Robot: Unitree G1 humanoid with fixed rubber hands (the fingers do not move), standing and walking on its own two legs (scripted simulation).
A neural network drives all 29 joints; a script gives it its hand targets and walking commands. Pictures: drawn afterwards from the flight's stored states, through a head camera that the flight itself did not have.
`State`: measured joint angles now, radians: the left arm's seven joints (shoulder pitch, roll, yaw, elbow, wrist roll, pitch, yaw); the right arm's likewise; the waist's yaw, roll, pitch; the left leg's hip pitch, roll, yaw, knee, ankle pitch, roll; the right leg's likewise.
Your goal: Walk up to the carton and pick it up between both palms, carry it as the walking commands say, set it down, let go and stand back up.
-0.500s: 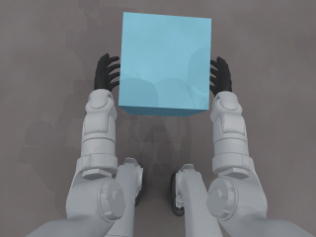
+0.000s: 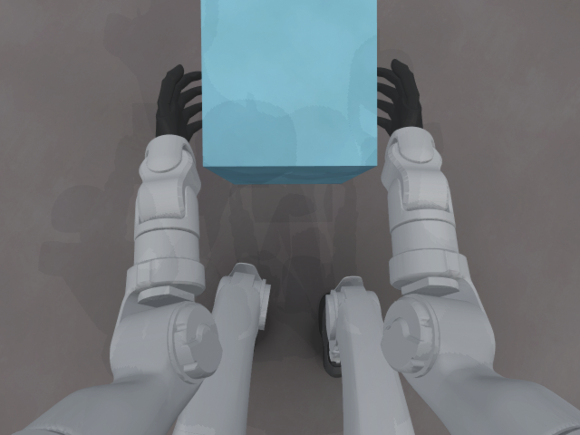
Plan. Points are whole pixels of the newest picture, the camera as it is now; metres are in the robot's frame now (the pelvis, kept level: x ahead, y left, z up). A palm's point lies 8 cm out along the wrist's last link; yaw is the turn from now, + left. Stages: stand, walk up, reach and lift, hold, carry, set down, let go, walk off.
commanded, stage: set down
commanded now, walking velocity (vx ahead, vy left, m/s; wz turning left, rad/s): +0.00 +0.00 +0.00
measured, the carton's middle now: (288, 107) +0.53 +0.06 -0.17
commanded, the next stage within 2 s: none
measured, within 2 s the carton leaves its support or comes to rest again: neither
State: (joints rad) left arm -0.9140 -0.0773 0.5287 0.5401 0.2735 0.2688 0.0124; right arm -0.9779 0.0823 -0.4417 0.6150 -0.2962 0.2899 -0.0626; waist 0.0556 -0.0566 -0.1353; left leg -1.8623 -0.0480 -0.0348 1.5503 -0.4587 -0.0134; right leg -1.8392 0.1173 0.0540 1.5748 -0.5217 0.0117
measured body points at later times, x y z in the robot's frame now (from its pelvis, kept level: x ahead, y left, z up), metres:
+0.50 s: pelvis -0.02 +0.00 -0.06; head +0.31 +0.02 +0.25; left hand +0.49 +0.20 -0.18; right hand +0.52 -0.09 -0.18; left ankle +0.08 +0.12 -0.52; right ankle +0.07 -0.11 -0.52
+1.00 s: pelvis -0.03 +0.00 -0.11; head +0.35 +0.03 +0.13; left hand +0.51 +0.20 -0.28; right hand +0.54 -0.09 -0.28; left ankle +0.08 +0.12 -0.52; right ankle +0.07 -0.11 -0.52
